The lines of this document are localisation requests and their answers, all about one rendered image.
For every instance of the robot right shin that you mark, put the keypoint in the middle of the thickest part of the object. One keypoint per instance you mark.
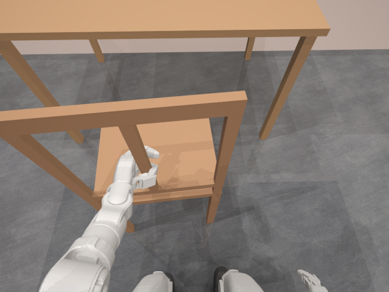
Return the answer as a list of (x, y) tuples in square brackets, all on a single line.
[(230, 271)]

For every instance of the table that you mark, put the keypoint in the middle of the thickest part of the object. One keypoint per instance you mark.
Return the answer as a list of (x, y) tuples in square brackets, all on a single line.
[(149, 19)]

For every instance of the robot left upper arm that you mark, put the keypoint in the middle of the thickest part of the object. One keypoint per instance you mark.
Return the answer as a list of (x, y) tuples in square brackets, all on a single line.
[(76, 276)]

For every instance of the chair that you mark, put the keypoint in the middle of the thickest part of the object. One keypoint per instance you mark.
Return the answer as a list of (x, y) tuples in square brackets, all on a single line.
[(177, 127)]

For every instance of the left robot forearm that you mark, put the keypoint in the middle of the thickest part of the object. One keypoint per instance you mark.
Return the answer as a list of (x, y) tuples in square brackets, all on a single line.
[(103, 235)]

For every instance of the robot right hand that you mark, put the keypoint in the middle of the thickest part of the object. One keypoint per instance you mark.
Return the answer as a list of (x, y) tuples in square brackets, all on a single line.
[(311, 282)]

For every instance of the robot right thigh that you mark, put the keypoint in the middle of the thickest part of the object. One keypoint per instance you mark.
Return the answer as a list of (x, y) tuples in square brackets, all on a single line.
[(238, 282)]

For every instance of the robot left hand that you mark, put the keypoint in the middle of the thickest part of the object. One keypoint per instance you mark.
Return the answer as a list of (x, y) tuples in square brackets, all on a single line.
[(127, 168)]

